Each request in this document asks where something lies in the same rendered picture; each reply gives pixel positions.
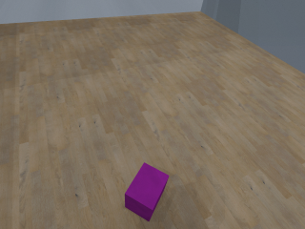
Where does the carton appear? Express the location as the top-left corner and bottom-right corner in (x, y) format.
(125, 162), (169, 221)

